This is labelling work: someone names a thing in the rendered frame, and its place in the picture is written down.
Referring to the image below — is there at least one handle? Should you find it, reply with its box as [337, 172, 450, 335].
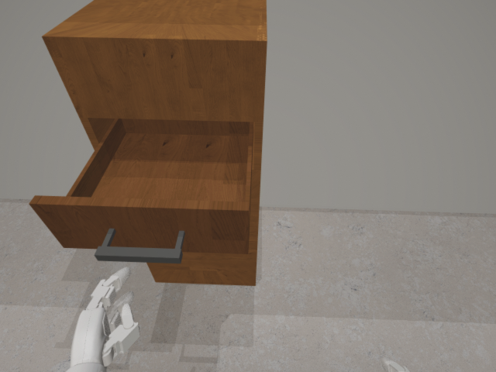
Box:
[95, 229, 185, 264]

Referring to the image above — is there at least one robot left hand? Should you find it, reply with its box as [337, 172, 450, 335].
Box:
[70, 267, 140, 370]

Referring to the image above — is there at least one drawer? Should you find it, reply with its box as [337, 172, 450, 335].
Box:
[29, 119, 253, 254]

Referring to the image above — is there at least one cabinet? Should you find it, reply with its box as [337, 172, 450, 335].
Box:
[42, 0, 267, 286]

